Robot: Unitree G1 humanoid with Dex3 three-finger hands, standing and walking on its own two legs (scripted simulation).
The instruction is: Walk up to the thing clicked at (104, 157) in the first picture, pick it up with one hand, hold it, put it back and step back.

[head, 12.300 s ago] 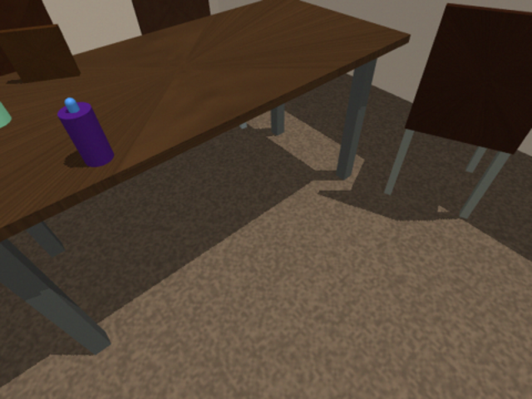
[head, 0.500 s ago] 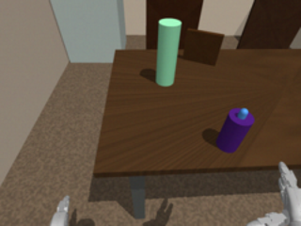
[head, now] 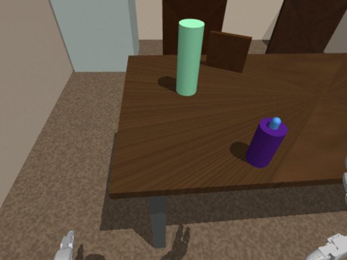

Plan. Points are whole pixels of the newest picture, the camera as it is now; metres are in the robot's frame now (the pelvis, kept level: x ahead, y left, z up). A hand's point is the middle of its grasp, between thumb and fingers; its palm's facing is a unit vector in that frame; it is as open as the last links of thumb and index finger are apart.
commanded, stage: rise first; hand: right
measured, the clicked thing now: (266, 140) +0.40 -0.25 +0.06
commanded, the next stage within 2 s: go down in 0.70 s
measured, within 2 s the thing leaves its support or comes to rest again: neither
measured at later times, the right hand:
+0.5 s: hand (339, 204) +0.18 -0.27 +0.13, palm faces +0.35 +0.84 -0.42, open 17.6 cm
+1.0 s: hand out of the picture +0.18 -0.28 +0.14, palm faces +0.39 +0.82 -0.41, open 17.4 cm
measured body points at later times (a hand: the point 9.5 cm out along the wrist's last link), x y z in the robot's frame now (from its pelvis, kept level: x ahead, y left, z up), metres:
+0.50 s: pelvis -0.01 -0.01 +0.00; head -0.02 +0.01 +0.45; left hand +0.15 +0.26 -0.09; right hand +0.16 -0.31 +0.16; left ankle +0.00 +0.10 -0.74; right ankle +0.00 -0.12 -0.74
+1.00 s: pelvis -0.01 -0.01 +0.00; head -0.02 +0.01 +0.45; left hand +0.15 +0.26 -0.09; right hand +0.16 -0.32 +0.16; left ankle +0.00 +0.10 -0.74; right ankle +0.00 -0.12 -0.74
